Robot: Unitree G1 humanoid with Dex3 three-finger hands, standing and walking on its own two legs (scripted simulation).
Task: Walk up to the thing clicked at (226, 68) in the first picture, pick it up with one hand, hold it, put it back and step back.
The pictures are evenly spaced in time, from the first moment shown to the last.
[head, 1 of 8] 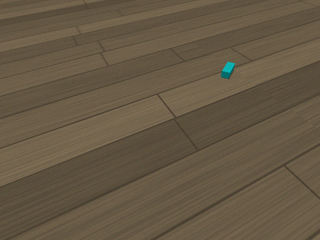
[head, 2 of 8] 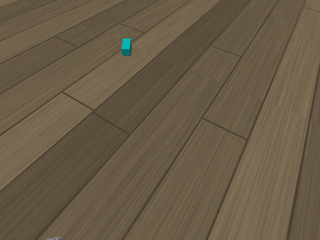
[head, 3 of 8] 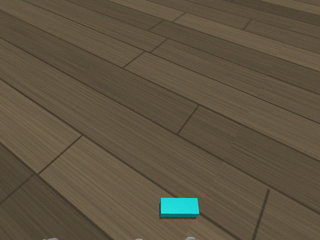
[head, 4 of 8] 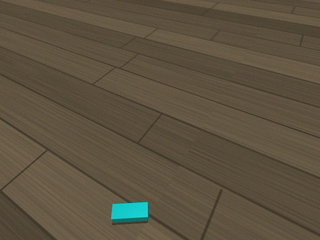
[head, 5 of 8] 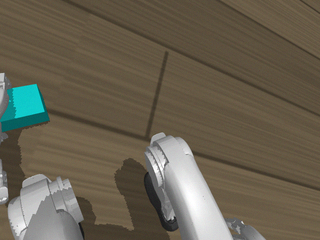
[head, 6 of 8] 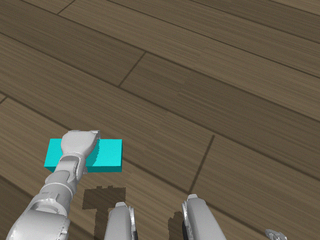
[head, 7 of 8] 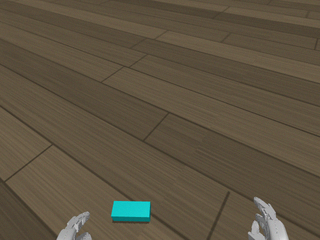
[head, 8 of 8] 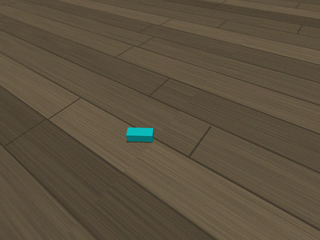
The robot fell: no
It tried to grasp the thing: yes
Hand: left
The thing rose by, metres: 0.67
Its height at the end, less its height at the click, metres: +0.00
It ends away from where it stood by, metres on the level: 0.01
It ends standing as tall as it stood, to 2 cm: yes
